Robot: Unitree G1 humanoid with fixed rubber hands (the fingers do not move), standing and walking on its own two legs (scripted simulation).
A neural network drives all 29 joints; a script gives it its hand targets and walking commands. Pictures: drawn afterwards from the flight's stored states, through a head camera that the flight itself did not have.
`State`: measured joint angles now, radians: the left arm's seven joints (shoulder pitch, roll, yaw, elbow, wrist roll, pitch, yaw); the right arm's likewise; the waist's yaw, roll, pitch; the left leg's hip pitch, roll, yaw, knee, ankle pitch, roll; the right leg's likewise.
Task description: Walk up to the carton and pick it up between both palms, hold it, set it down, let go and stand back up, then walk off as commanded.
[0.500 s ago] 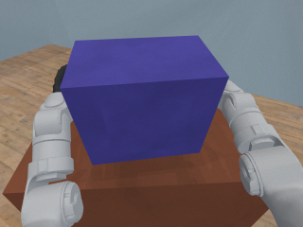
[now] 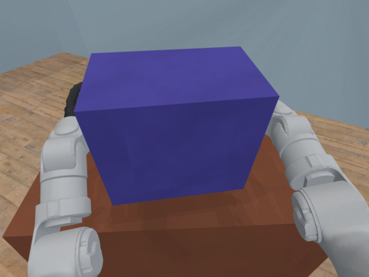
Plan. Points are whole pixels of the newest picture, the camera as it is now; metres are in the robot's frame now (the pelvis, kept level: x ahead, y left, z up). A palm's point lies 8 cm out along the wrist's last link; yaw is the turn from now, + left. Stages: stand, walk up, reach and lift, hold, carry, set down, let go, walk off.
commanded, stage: set down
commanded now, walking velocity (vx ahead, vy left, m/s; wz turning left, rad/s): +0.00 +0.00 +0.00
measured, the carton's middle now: (175, 127) +0.39 +0.03 +0.19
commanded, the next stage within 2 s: none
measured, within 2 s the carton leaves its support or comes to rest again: rests again in 1.92 s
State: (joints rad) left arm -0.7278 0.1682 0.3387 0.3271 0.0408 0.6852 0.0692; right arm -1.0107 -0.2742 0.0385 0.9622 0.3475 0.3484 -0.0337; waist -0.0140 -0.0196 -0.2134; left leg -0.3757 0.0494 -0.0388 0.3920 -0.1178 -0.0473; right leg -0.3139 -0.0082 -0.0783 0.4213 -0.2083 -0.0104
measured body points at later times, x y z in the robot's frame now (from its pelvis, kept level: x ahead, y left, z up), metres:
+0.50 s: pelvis +0.00 +0.00 +0.00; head -0.02 +0.00 +0.45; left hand +0.39 +0.23 +0.19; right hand +0.45 -0.16 +0.20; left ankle +0.05 +0.15 -0.74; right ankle +0.00 -0.11 -0.74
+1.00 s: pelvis +0.01 +0.00 +0.00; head +0.00 -0.02 +0.45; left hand +0.40 +0.23 +0.17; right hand +0.47 -0.16 +0.17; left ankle +0.05 +0.15 -0.74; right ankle +0.00 -0.11 -0.74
